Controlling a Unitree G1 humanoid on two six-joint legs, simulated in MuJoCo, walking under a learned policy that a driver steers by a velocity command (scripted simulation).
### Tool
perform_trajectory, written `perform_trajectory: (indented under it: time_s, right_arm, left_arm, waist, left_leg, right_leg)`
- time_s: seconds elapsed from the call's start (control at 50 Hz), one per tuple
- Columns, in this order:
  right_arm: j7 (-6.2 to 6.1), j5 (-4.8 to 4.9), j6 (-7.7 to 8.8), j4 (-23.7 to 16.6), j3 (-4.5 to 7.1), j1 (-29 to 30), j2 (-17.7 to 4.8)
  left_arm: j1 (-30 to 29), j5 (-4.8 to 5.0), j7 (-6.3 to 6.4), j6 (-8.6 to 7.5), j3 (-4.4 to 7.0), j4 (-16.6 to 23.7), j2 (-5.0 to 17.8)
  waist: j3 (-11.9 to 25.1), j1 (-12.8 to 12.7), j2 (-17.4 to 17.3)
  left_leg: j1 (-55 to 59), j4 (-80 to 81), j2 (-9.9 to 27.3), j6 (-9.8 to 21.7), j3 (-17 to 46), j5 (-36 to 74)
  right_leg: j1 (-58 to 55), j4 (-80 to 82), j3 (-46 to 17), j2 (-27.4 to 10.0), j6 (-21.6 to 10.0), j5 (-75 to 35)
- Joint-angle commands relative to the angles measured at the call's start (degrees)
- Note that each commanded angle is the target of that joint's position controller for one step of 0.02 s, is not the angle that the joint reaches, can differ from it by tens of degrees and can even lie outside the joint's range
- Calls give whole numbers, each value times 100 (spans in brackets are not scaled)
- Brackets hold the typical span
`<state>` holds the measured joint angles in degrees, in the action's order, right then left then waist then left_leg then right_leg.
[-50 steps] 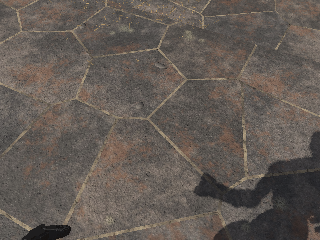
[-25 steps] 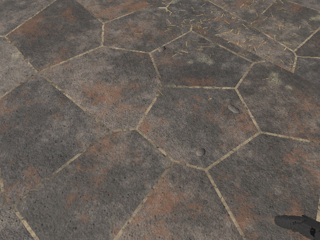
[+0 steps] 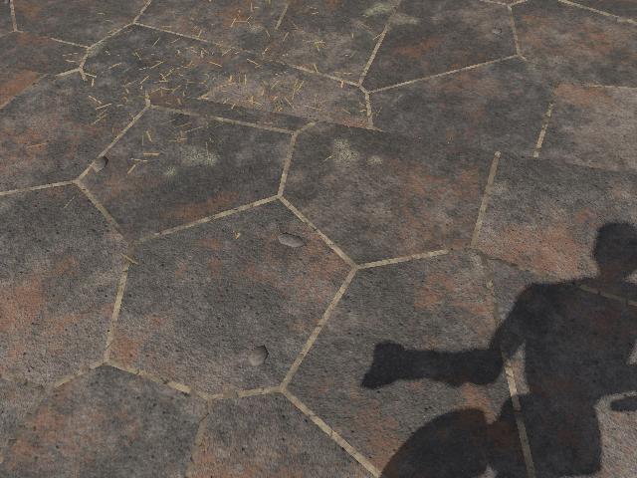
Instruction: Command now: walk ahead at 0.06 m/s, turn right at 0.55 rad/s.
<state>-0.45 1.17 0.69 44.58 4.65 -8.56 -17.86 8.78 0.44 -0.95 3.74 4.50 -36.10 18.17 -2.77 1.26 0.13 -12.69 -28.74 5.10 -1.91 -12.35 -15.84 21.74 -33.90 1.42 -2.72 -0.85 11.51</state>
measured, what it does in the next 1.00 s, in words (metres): walks ahead: left foot, then right foot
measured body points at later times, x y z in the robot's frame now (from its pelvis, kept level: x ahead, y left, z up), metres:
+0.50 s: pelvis +0.04 +0.01 +0.00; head +0.04 +0.02 +0.45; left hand +0.25 +0.23 -0.09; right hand +0.09 -0.28 -0.11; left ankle +0.05 +0.13 -0.73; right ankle +0.04 -0.10 -0.72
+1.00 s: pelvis +0.20 -0.04 +0.01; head +0.21 -0.05 +0.46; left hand +0.25 +0.25 -0.09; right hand +0.35 -0.31 -0.10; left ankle +0.20 +0.12 -0.65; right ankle +0.17 -0.15 -0.73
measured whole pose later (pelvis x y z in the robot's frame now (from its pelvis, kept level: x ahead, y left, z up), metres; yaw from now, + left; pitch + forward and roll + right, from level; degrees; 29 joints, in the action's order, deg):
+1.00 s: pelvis +0.20 -0.04 +0.01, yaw +7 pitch +1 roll -1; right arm 0.2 1.8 1.8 41.9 4.6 -15.0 -18.4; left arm 17.2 -0.4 -0.1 -5.4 3.8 -43.3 14.4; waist 0.2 -1.7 -3.0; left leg -33.9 -62.7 3.4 0.4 3.9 -14.8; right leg 5.9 -17.9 4.1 0.9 -1.1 13.4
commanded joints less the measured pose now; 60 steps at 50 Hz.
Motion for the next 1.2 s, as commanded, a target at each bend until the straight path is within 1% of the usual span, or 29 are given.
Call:
perform_trajectory:
  time_s: [0.02, 0.04, 0.06, 0.08, 0.1, 0.16, 0.26, 0.34, 0.38, 0.42, 0.44, 0.46, 0.48, 0.5, 0.52, 0.58, 0.66, 0.72, 0.76, 0.78, 0.8, 0.82, 0.84, 0.86, 0.9, 0.94, 1.1, 1.16, 1.2]
  right_arm:
    - [40, -283, 32, -319, 68, -230, -391]
    - [-10, -289, 13, -518, 50, 236, -437]
    - [-33, -168, -14, -523, 113, 501, -646]
    - [-65, -88, -38, -506, 124, 467, -630]
    - [-118, -123, -58, -404, 142, 367, -642]
    - [-140, -147, -77, -355, 160, 221, -622]
    - [-108, -115, -80, -368, 76, 366, -419]
    - [-22, -81, -96, -261, 40, 185, -414]
    - [66, -103, -59, -196, -45, 24, -228]
    - [119, -112, -16, -96, -62, -143, -242]
    - [108, -124, 27, -104, -62, -290, -368]
    - [78, -113, 75, -66, -44, -645, -627]
    - [100, -157, 94, 96, 146, -924, -1317]
    - [86, -235, 168, -14, 123, -841, -1203]
    - [28, -208, 229, -7, 72, -760, -1007]
    - [-71, -10, 262, 24, 28, -931, -727]
    - [-147, 17, 168, -19, 81, -1148, -729]
    - [-124, 64, 117, -101, 160, -1267, -910]
    - [-108, 77, 103, -187, 137, -1144, -794]
    - [-91, 50, 112, -230, 85, -1105, -600]
    - [-66, -14, 141, -323, -19, -986, -242]
    - [-84, 45, 232, -644, -151, -1092, 206]
    - [-97, 139, 281, -677, -36, -1189, -292]
    - [-73, 142, 274, -610, 61, -1023, -605]
    - [-21, 65, 247, -505, 71, -892, -499]
    - [57, 68, 205, -586, 46, -674, -322]
    - [292, 4, 195, -1154, -134, 441, -12]
    - [388, 28, 187, -1355, -129, 820, -79]
    - [423, 16, 167, -1446, -54, 813, -240]
  left_arm:
    - [773, -43, 172, -48, 484, 334, 1572]
    - [769, -183, 136, -156, 410, 461, 1515]
    - [788, -185, 79, -280, 342, 424, 1276]
    - [562, -117, 89, -362, 305, 400, 1153]
    - [306, -22, 113, -370, 262, 428, 987]
    - [-41, -42, 210, -298, 194, 548, 892]
    - [21, -17, 292, -239, 254, 564, 999]
    - [-76, -120, 231, -217, 111, 489, 692]
    - [-40, -136, 177, -232, -40, 324, 390]
    - [135, -153, 144, -262, -36, 153, 525]
    - [120, -183, 151, -302, -65, 143, 480]
    - [65, -212, 167, -354, -120, 204, 295]
    - [-208, -45, 182, -463, -62, 446, 365]
    - [-669, 87, 232, -592, 43, 519, 712]
    - [-634, 131, 220, -684, 113, 485, 807]
    - [-647, -30, 109, -852, 64, 351, 407]
    - [-931, 22, -5, -963, -46, 355, -60]
    - [-828, 139, -23, -983, 26, 348, 137]
    - [-354, 178, 12, -1001, 111, 203, 299]
    - [56, 177, 65, -1006, 169, 100, 420]
    - [853, 120, 139, -1012, 246, -30, 666]
    - [1434, -71, 146, -951, 373, -141, 1294]
    - [1372, -128, 80, -954, 344, -219, 1147]
    - [1095, -64, 76, -977, 221, -197, 732]
    - [707, -72, 86, -976, 106, -226, 353]
    - [588, -94, 101, -980, 73, -298, 258]
    - [719, -23, 153, -966, 179, -620, 654]
    - [907, 69, 158, -910, 225, -774, 816]
    - [939, 98, 165, -845, 262, -823, 962]
  waist:
    - [882, -115, 1750]
    - [1108, -433, 1728]
    - [1157, -558, 1008]
    - [1037, -382, 769]
    - [975, -260, 493]
    - [1019, -47, 690]
    - [1000, -166, 718]
    - [1013, -260, 864]
    - [1013, -192, 804]
    - [637, -141, 776]
    - [440, -100, 574]
    - [386, -86, -196]
    - [-93, -37, -1471]
    - [-610, 226, -1417]
    - [-628, 103, -1170]
    - [-217, 158, -822]
    - [72, 284, -933]
    - [128, 201, -998]
    - [228, -118, -894]
    - [367, -328, -816]
    - [840, -700, -393]
    - [1415, -737, 1321]
    - [1033, -602, 1492]
    - [410, -537, 1071]
    - [41, -379, 660]
    - [-90, -317, 682]
    - [-255, -482, 364]
    - [-341, -516, 306]
    - [-164, -367, 390]
  left_leg:
    - [-1509, -2194, 83, -89, -41, -1128]
    - [-2468, -3518, -547, -277, 878, -2481]
    - [-2573, -4038, -430, -198, 1403, -2217]
    - [-2611, -4023, -330, -113, 1533, -1752]
    - [-2607, -3795, -250, -102, 1600, -1383]
    - [-2061, -3426, -399, -197, 1586, -752]
    - [-1639, -2067, -569, -308, 1696, -481]
    - [-868, -1458, -398, -248, 1521, -414]
    - [-189, -679, -376, -110, 1334, -76]
    - [345, -115, -653, 140, 966, -56]
    - [358, 88, -378, 382, 1390, -510]
    - [452, 712, 408, 788, 2481, -1105]
    - [278, 1798, 1186, 1559, 4348, -2703]
    - [143, 2301, 1530, 1851, 5249, -2894]
    - [299, 2188, 1479, 1753, 5004, -2510]
    - [906, 2006, 852, 1395, 3905, -1193]
    - [481, 1745, 281, 1262, 3044, -119]
    - [54, 1569, 396, 1295, 3401, -455]
    - [-346, 1263, 301, 1116, 3525, -540]
    - [-677, 890, 118, 952, 3444, -559]
    - [-1312, -328, -226, 686, 3041, -816]
    - [-2679, -2188, -868, 385, 2133, -1594]
    - [-3298, -3344, -517, 334, 2126, -1702]
    - [-3553, -3791, -282, 369, 2177, -1196]
    - [-3401, -3805, -78, 330, 2070, -408]
    - [-3214, -3677, 91, 290, 1944, 48]
    - [-2796, -1581, 59, 163, 1394, 1569]
    - [-2539, -1008, -37, 386, 1171, 1520]
    - [-2106, -809, -308, 622, 911, 1108]
  right_leg:
    - [-2276, 996, -2082, -1342, -1020, -3519]
    - [-2251, 1256, -3228, -1977, -2047, -3416]
    - [-2160, 1338, -2828, -1732, -1976, -3209]
    - [-2022, 1284, -2401, -1451, -1674, -2898]
    - [-1902, 1275, -2164, -1233, -1407, -2536]
    - [-1434, 1347, -1945, -927, -1277, -2444]
    - [-1290, 1358, -2198, -778, -1268, -1495]
    - [-940, 1309, -2126, -813, -1216, -1007]
    - [-601, 1459, -2054, -663, -1046, 912]
    - [-33, 1456, -1882, -374, -747, 2458]
    - [193, 1099, -1769, -218, -563, 2692]
    - [553, -89, -1208, 172, -283, 2503]
    - [1434, -1060, -100, 812, 20, 1943]
    - [1932, -1769, -494, 519, 53, 1900]
    - [2102, -2099, -652, 322, 48, 1523]
    - [1990, -1725, -555, 176, 151, 658]
    - [677, -237, -181, 512, 360, 129]
    - [-185, 472, -233, 563, 395, 71]
    - [-1119, 965, -274, 483, 276, -273]
    - [-1798, 1119, -328, 315, 167, -229]
    - [-2948, 1201, -1023, -415, -94, 182]
    - [-3955, 1803, -3198, -1780, -802, 1949]
    - [-3466, 2185, -4308, -2203, -1191, 2953]
    - [-3046, 2206, -3688, -1978, -1116, 2723]
    - [-2504, 2285, -2345, -1438, -869, 1154]
    - [-2127, 2438, -1449, -1183, -757, 19]
    - [-1860, 2658, 144, -1128, -804, -1376]
    - [-2153, 2541, 461, -1259, -676, -1726]
    - [-2449, 2038, 704, -1307, -562, -3244]
Next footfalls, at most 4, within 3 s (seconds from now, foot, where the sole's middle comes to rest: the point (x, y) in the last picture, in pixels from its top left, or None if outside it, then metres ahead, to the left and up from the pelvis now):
0.44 left None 0.08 0.12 -0.77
0.80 right None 0.21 -0.15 -0.77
1.26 left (264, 470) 0.48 0.16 -0.77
1.84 right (324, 320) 0.83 0.03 -0.77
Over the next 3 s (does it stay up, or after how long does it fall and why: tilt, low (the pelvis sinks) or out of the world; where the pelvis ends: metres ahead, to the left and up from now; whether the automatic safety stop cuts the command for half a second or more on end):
stays up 1.17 0.07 0.01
